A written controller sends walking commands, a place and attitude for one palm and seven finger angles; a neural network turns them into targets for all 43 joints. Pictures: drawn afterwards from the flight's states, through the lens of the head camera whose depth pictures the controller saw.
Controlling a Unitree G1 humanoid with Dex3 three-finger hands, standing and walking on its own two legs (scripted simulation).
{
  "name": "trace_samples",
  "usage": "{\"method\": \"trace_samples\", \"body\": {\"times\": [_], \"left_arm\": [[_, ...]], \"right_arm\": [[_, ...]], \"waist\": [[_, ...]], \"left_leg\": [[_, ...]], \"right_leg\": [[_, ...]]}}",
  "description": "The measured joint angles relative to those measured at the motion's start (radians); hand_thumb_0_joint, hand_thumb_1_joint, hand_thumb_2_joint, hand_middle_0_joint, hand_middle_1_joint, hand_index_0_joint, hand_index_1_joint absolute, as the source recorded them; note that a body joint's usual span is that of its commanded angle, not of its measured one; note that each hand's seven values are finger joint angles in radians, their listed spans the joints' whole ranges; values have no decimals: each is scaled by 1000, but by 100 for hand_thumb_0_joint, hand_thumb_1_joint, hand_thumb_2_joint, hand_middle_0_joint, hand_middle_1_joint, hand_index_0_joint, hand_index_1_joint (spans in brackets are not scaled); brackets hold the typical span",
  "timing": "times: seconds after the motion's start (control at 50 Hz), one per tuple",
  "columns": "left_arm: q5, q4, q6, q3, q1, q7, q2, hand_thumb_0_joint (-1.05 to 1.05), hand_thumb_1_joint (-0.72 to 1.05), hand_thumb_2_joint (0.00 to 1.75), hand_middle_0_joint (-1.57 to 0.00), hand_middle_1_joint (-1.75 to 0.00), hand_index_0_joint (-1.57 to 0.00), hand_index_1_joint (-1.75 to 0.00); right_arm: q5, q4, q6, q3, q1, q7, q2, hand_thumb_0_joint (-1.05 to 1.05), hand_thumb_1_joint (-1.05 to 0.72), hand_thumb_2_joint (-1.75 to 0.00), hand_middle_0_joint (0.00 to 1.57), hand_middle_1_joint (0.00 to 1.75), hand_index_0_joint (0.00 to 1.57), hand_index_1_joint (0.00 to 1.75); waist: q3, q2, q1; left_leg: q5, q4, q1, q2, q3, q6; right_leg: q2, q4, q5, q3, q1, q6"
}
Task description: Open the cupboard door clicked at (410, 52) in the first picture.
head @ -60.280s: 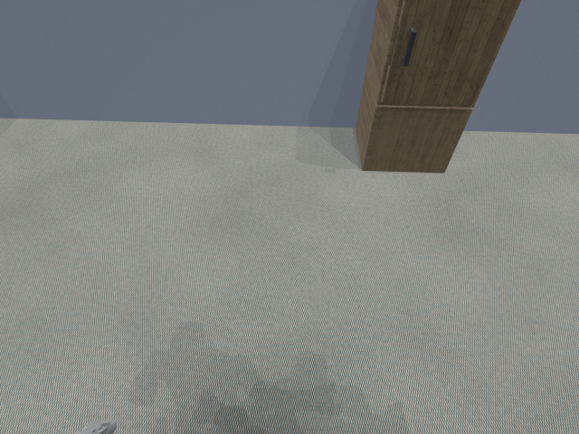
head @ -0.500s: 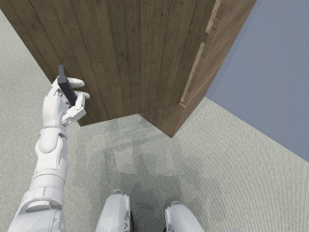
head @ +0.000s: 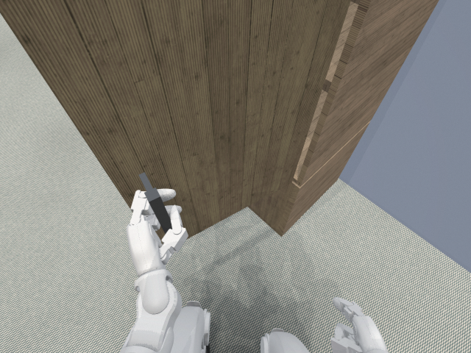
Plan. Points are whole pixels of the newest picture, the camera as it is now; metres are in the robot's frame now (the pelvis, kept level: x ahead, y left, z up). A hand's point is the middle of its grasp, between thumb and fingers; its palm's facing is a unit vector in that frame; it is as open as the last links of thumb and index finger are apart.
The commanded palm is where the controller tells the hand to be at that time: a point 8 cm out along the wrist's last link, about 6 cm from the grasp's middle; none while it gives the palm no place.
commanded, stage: pull the door open along its arc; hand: left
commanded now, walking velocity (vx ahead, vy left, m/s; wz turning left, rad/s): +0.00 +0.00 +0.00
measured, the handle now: (157, 205) +0.35 +0.16 +0.03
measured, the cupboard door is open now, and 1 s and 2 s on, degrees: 77 82 85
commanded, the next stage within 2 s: open thumb and fingers to let go in 0.10 s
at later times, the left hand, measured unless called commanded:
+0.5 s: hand (192, 243) +0.29 +0.09 +0.02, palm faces +0.40 -0.92 +0.00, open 7.9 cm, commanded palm +0.24 +0.13 +0.02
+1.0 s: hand (192, 247) +0.28 +0.09 +0.02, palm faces +0.35 -0.94 +0.00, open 14.5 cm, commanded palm +0.24 +0.12 +0.02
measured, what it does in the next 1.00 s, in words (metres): stands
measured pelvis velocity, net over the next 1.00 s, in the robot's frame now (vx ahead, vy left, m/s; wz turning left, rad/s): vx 0.00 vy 0.01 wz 0.01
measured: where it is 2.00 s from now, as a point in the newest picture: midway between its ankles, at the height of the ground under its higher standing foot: outside the picture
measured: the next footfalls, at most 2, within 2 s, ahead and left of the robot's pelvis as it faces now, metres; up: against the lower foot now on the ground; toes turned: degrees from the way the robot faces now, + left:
none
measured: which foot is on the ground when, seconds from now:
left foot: down 0.00-1.00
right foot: down 0.00-1.00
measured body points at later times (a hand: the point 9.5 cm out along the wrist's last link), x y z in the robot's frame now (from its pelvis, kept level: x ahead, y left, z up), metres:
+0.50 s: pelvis +0.00 -0.02 +0.00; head +0.08 -0.03 +0.44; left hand +0.26 +0.14 +0.02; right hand +0.18 -0.23 -0.12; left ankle +0.07 +0.13 -0.62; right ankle -0.03 -0.08 -0.62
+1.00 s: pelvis +0.00 +0.01 +0.00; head +0.07 +0.01 +0.44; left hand +0.26 +0.14 +0.02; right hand +0.18 -0.20 -0.11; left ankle +0.07 +0.13 -0.62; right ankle -0.03 -0.08 -0.62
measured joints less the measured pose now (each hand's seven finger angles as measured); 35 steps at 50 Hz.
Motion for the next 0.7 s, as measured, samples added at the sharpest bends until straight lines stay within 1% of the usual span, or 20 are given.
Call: {"method": "trace_samples", "body": {"times": [0.06, 0.16, 0.2, 0.24, 0.28, 0.32, 0.36, 0.44, 0.52, 0.58, 0.7], "left_arm": [[18, -25, 3, -25, 42, 22, -15, 0, 74, 78, -39, -135, -40, -135], [37, -96, 21, -83, 139, 37, -43, 0, 74, 77, -36, -135, -40, -135], [53, -115, 20, -105, 171, 49, -56, 0, 74, 77, -35, -135, -40, -135], [70, -115, 9, -115, 176, 68, -60, 0, 74, 77, -34, -135, -40, -135], [82, -102, -5, -110, 159, 76, -54, 0, 73, 78, -35, -135, -39, -134], [81, -90, -12, -101, 135, 76, -44, 0, 72, 78, -36, -135, -38, -134], [68, -82, -10, -92, 113, 69, -34, 1, 68, 78, -37, -134, -38, -133], [32, -76, 13, -77, 86, 45, -24, 1, 53, 73, -38, -132, -37, -131], [21, -80, 32, -79, 94, 35, -29, 1, 32, 65, -36, -129, -36, -129], [31, -86, 35, -87, 110, 38, -37, 1, 14, 57, -35, -127, -34, -127], [64, -87, 26, -106, 119, 65, -50, 1, -22, 42, -31, -123, -32, -122]], "right_arm": [[-4, 10, -14, -2, 11, -2, 0, 1, -91, -90, 20, 30, 20, 29], [-8, 16, -46, -7, 29, -4, -9, 1, -91, -90, 20, 30, 20, 29], [-11, 17, -61, -8, 30, -8, -14, 1, -91, -90, 20, 30, 20, 29], [-15, 23, -75, -9, 24, -16, -18, 1, -91, -90, 20, 30, 20, 29], [-18, 31, -84, -12, 14, -24, -19, 1, -91, -90, 20, 30, 20, 29], [-17, 38, -88, -15, 4, -29, -20, 1, -91, -90, 20, 30, 20, 29], [-15, 43, -89, -17, -3, -31, -20, 1, -91, -90, 20, 30, 20, 29], [-8, 40, -81, -15, -5, -31, -17, 1, -91, -90, 20, 29, 20, 29], [-5, 28, -76, -11, 5, -27, -16, 1, -91, -90, 20, 30, 20, 29], [-6, 21, -74, -10, 14, -24, -17, 1, -91, -90, 20, 30, 20, 29], [-10, 20, -82, -11, 19, -23, -18, 1, -91, -90, 20, 30, 20, 29]], "waist": [[-4, 0, 1], [-8, 6, 1], [-9, 9, 1], [-9, 11, 2], [-10, 10, 5], [-10, 11, 7], [-10, 11, 10], [-8, 9, 14], [-10, 11, 12], [-11, 13, 9], [-16, 15, 6]], "left_leg": [[4, -9, 8, -4, -5, -7], [7, -22, 20, -10, -9, -15], [7, -22, 19, -12, -11, -17], [6, -16, 12, -14, -13, -18], [5, -4, -3, -15, -15, -19], [3, 9, -17, -17, -18, -21], [2, 18, -25, -19, -20, -23], [5, 16, -22, -20, -20, -25], [9, 0, -7, -20, -17, -21], [11, -8, 0, -19, -15, -17], [6, 4, -10, -18, -14, -7]], "right_leg": [[-3, -3, -2, -5, 7, -7], [-8, -7, -6, -10, 17, -14], [-9, -5, -9, -12, 17, -17], [-11, 4, -13, -15, 10, -19], [-12, 20, -18, -18, -4, -22], [-13, 35, -23, -22, -17, -24], [-15, 46, -27, -24, -26, -25], [-16, 45, -26, -24, -23, -24], [-16, 26, -17, -20, -8, -20], [-15, 13, -11, -18, 0, -16], [-15, 15, -10, -16, -6, -8]]}}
